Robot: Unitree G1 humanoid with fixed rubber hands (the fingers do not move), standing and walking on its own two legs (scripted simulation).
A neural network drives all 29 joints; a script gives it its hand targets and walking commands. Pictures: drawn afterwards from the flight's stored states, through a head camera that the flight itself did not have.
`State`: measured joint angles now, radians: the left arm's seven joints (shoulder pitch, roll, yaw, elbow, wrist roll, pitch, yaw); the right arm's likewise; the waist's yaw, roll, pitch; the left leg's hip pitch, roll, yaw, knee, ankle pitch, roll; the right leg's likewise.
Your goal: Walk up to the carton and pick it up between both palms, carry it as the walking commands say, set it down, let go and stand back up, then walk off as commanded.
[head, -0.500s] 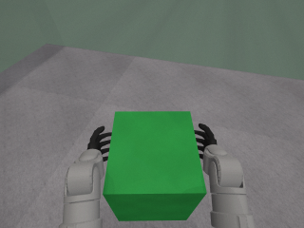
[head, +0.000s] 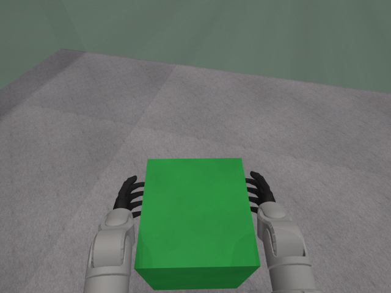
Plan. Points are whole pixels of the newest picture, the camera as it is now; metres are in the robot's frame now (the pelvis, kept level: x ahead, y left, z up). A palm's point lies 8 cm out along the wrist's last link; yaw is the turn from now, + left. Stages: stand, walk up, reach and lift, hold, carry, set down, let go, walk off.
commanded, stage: hold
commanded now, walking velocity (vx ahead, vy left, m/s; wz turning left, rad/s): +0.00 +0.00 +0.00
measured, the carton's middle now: (195, 228) +0.26 +0.01 -0.04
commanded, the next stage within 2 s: set down in 0.42 s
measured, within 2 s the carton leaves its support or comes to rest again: neither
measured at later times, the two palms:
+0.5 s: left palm (122, 206) +0.26 +0.15 +0.06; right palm (270, 203) +0.27 -0.14 +0.06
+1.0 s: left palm (133, 210) +0.29 +0.15 -0.02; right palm (259, 207) +0.30 -0.14 -0.02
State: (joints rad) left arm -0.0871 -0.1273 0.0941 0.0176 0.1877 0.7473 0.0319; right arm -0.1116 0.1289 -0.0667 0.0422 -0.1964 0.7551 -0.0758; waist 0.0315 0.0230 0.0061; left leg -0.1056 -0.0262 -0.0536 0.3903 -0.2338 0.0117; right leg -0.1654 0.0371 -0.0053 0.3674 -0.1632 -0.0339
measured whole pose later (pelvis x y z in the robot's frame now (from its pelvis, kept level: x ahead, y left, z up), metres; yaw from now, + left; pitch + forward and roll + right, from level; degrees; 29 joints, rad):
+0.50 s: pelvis -0.05 +0.01 -0.01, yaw +1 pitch -11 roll +0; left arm -0.49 -0.21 0.43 0.52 0.37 0.68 -0.01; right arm -0.48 0.17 -0.41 0.50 -0.39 0.70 0.01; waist 0.00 0.03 0.02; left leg -0.04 -0.05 -0.08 0.47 -0.24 0.02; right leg -0.10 0.05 0.06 0.46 -0.19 -0.02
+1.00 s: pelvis -0.01 +0.00 -0.01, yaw +2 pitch +4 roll +0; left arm -0.35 -0.18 0.32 0.49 0.30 0.42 0.00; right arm -0.35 0.18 -0.33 0.47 -0.33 0.44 -0.03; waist 0.00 0.02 -0.02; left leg -0.33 -0.05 -0.09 0.52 -0.27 0.01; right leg -0.39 0.05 0.05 0.52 -0.21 -0.03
